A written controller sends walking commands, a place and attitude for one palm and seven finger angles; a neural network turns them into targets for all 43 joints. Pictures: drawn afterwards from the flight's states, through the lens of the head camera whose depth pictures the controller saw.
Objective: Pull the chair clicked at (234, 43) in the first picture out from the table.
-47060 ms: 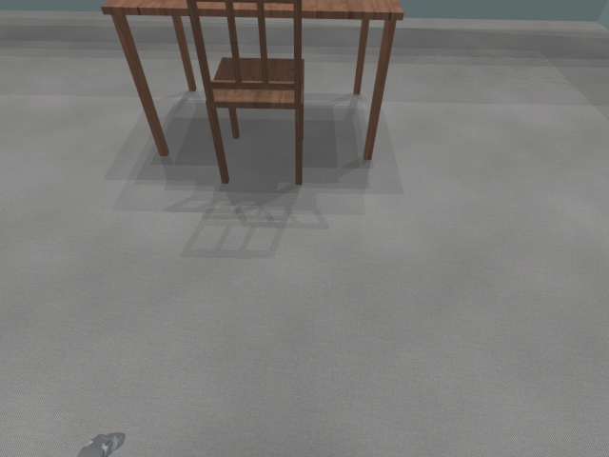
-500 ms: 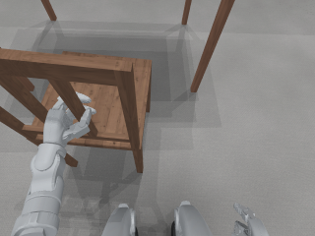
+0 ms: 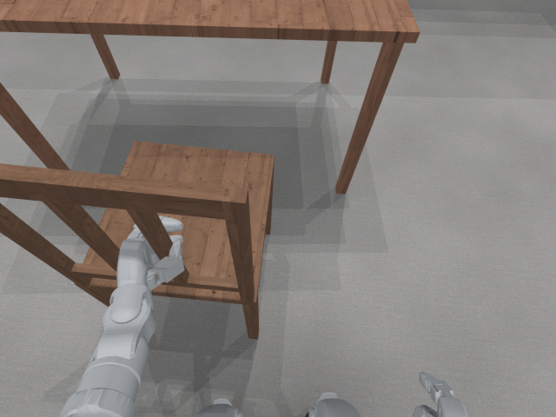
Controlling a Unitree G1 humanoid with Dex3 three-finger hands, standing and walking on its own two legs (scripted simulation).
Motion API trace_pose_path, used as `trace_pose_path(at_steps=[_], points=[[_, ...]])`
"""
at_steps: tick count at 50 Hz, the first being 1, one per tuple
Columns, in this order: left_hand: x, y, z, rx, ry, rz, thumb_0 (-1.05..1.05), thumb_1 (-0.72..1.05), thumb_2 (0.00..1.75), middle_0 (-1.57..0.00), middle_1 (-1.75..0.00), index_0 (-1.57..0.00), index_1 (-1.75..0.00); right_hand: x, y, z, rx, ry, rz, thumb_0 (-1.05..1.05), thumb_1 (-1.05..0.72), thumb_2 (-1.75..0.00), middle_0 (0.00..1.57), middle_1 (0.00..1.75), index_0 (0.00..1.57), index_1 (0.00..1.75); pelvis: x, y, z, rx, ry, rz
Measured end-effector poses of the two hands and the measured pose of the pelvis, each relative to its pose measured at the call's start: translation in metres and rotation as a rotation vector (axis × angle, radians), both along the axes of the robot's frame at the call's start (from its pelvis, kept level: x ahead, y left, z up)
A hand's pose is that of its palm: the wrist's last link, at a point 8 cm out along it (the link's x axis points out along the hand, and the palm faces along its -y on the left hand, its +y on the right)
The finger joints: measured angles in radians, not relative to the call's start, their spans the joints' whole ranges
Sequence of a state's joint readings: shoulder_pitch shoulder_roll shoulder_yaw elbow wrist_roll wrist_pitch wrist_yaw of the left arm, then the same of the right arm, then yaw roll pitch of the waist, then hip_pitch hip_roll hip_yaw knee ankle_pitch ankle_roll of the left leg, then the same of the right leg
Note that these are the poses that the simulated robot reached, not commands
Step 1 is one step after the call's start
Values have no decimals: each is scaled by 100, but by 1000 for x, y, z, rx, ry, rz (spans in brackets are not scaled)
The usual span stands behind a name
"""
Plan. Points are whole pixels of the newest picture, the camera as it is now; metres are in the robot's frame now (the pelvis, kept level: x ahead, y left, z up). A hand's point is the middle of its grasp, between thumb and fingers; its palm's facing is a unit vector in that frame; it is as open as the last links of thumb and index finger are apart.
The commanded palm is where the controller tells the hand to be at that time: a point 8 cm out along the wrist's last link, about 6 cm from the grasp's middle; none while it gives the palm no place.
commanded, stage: step backward, pulling the chair out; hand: left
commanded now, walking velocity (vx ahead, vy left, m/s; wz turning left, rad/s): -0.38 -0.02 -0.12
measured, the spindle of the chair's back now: (100, 242) +0.38 +0.30 -0.06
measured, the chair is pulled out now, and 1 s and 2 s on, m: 0.35 0.49 0.60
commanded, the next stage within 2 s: stop walking, hand still on the chair in 1.66 s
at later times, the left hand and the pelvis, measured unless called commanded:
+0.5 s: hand (193, 303) +0.28 +0.13 -0.04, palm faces +0.04 -0.99 -0.12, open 5.2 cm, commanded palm +0.25 +0.18 -0.04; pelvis -0.05 +0.00 +0.02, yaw -5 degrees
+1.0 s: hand (202, 348) +0.22 +0.11 -0.04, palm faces -0.07 -0.98 -0.19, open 5.4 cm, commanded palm +0.20 +0.15 -0.04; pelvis -0.11 +0.01 +0.02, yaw -9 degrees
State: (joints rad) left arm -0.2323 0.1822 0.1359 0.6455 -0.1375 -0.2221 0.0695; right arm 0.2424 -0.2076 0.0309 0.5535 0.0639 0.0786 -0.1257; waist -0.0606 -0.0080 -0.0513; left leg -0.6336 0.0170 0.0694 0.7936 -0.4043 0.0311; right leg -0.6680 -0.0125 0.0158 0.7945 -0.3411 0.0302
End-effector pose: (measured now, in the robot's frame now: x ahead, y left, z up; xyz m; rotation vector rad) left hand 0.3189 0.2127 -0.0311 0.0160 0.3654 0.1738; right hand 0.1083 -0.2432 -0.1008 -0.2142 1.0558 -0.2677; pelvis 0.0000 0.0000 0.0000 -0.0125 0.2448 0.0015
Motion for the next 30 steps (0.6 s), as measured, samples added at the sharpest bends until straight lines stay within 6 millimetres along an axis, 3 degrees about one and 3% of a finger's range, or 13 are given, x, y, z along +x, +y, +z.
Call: trace_pose_path(at_steps=[9, 22, 30], points=[[-8, -6, 3, 29, 37, -83, 5, 73, 77, -25, -100, -49, -145, -35, -14, 26, -68, 19, -70, 1, -90, -90, 21, 30, 20, 30, -13, 9, 15, -10, -94, -50], [-49, -26, 6, 63, 61, -123, 3, 73, 75, -26, -100, -49, -145, -74, -6, 11, 6, 23, -106, 1, -90, -90, 21, 30, 20, 30, -40, 3, 16, 11, -157, -99], [-78, -42, 7, 94, 83, -145, 2, 71, 75, -27, -104, -49, -145, -91, -14, 4, 10, -2, -95, 1, -90, -90, 21, 30, 20, 30, -62, -2, 16, 17, -174, -84]])
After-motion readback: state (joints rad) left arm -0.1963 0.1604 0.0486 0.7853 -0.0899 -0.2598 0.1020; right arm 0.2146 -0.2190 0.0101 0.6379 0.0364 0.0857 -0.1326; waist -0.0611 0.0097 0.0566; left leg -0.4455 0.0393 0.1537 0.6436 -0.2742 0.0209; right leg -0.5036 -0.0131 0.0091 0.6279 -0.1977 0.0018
